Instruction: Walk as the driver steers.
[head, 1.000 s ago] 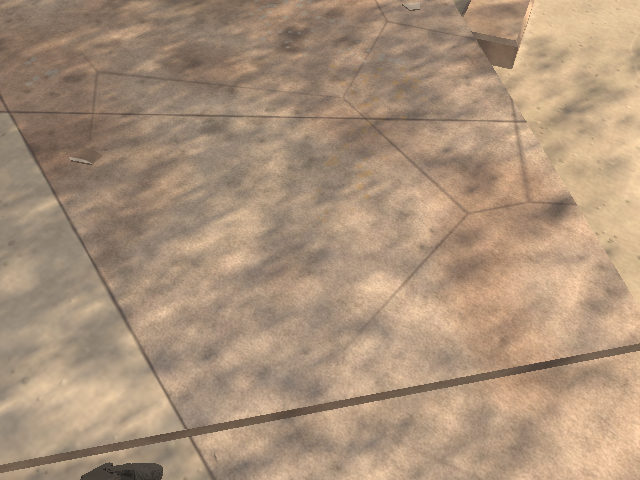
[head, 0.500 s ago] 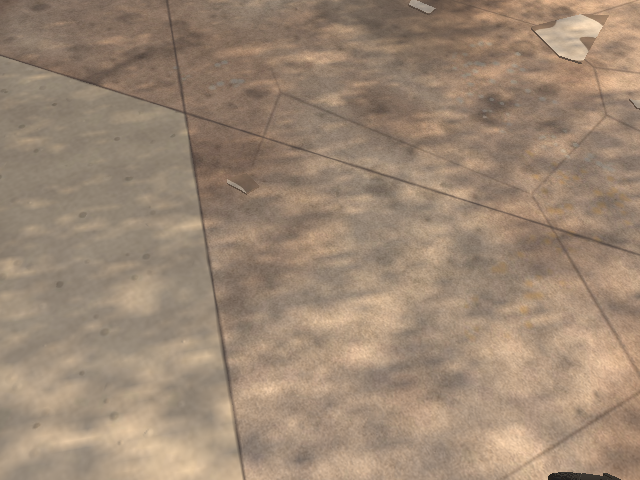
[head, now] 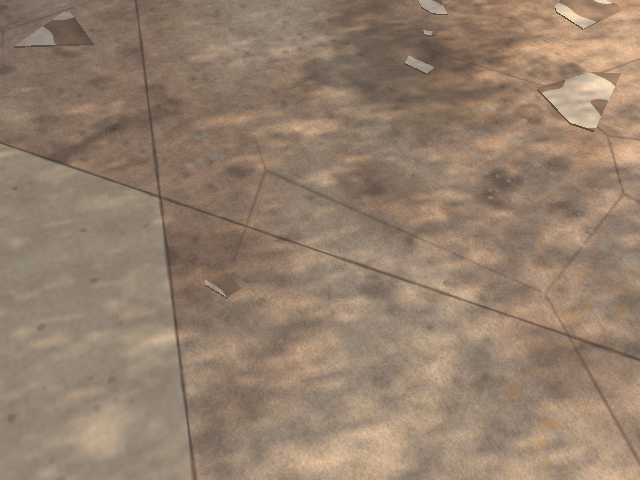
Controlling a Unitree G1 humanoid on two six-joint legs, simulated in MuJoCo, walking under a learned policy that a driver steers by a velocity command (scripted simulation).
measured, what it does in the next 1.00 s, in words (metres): climbs, turning right: right foot 0.04 m higher, then left foot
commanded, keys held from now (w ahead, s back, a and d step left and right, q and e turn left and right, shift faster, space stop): w+e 0.40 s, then w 0.36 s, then no key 0.24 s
